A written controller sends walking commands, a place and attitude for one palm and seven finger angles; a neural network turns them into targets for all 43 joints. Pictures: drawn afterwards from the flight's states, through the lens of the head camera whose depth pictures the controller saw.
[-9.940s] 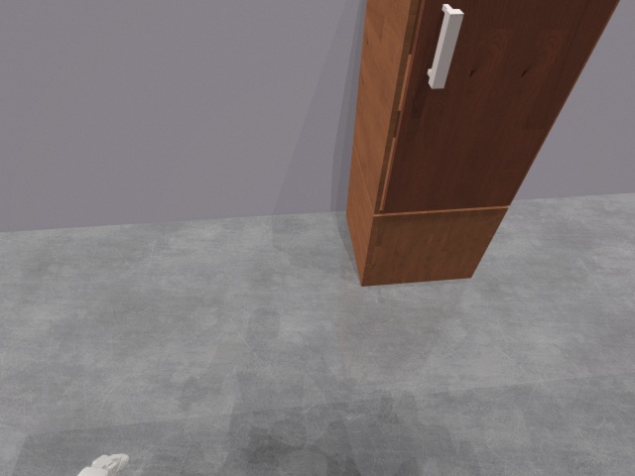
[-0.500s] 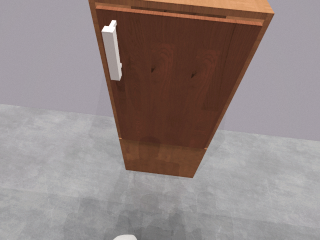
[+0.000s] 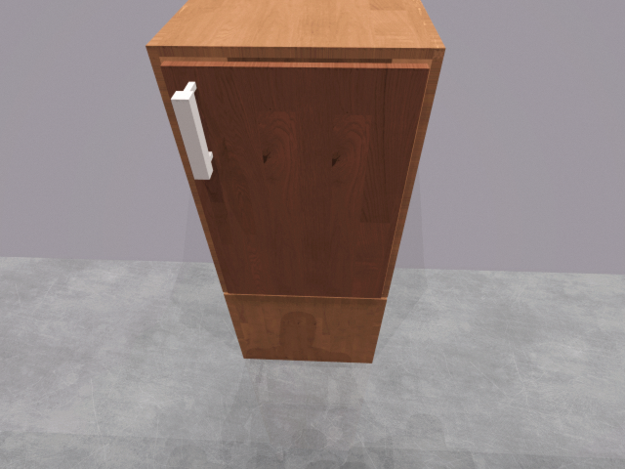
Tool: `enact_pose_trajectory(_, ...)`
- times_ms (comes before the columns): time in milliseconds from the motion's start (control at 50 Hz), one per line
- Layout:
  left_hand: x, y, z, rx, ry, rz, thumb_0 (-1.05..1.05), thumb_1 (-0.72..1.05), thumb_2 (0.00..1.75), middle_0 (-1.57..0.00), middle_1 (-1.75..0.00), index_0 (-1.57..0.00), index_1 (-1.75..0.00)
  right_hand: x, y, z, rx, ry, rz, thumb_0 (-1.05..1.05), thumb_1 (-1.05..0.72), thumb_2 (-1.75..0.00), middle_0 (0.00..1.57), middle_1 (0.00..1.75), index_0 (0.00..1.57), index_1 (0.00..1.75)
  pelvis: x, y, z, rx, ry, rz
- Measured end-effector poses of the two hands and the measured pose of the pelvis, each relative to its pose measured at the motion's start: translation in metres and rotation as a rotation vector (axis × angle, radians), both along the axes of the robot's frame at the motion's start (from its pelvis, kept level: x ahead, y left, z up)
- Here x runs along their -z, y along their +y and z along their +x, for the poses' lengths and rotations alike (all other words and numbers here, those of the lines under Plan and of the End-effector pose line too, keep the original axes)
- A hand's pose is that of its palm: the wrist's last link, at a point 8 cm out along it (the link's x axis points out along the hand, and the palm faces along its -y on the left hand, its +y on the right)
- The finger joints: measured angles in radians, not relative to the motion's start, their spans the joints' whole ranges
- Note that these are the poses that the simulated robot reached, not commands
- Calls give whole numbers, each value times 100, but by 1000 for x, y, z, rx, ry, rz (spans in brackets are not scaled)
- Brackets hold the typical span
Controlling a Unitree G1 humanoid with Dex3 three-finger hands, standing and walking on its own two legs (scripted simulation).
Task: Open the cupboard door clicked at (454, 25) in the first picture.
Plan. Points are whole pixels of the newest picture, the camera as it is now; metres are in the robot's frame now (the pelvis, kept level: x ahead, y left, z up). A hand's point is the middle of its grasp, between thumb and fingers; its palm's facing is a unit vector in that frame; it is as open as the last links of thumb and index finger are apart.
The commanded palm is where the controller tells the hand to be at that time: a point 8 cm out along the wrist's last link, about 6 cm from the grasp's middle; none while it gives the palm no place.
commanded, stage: come to a stop and stand still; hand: left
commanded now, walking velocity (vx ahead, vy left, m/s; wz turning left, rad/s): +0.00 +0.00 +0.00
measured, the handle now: (197, 131) +0.58 +0.22 +0.15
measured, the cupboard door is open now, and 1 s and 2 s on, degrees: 0 0 0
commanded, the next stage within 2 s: look again from close up in 0.24 s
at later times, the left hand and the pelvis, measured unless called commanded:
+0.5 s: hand out of the picture -0.01 +0.15 -0.19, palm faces +0.03 -0.99 -0.15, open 7.4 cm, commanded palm none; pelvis +0.00 +0.00 -0.01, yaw +1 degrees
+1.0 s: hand out of the picture -0.04 +0.22 -0.18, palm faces +0.05 -0.97 -0.22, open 7.4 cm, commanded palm none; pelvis -0.02 +0.02 +0.00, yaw +1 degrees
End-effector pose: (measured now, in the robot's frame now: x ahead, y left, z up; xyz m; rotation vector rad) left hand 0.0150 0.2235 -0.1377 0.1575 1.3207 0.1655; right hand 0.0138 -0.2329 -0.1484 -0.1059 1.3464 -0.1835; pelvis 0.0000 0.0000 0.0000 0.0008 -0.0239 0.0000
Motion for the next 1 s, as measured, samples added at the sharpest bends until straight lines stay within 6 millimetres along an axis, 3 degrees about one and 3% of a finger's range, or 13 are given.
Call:
enact_pose_trajectory(180,12,-23,-24,-8,83,-53,1,92,90,-20,-30,-20,-29,-2,5,-74,36,176,7,0,-92,-90,20,30,20,30,1,-9,-3,-4,-15,-3)
enact_pose_trajectory(300,13,-32,-34,-26,119,-72,1,91,90,-20,-30,-20,-29,-3,19,-89,43,235,37,0,-91,-90,20,30,20,30,0,-11,-3,-8,-7,-4)
enact_pose_trajectory(380,13,-34,-38,-16,123,-67,1,91,90,-20,-30,-20,-29,0,26,-78,26,213,52,0,-91,-90,20,30,20,30,2,-8,-2,-3,-1,-21)
enact_pose_trajectory(460,17,-27,-37,-2,95,-65,1,91,90,-20,-30,-20,-29,3,31,-46,8,89,41,1,-91,-90,20,30,20,30,6,0,-2,-5,-11,-23)
enact_pose_trajectory(700,20,20,-23,-9,-16,-28,1,91,90,-20,-30,-20,-29,-9,24,14,-67,-105,-52,2,-93,-90,20,30,20,30,10,23,-9,-12,-13,-21)
enact_pose_trajectory(860,13,41,-37,-14,-10,6,1,91,90,-20,-30,-19,-29,-16,27,28,-106,-145,-49,1,-92,-90,20,30,20,30,6,25,-15,-16,-6,-19)
enact_pose_trajectory(1000,12,41,-58,-26,35,10,1,91,90,-20,-30,-19,-29,-16,23,23,-112,-124,-48,0,-91,-90,20,30,20,30,5,23,-17,-20,-6,-16)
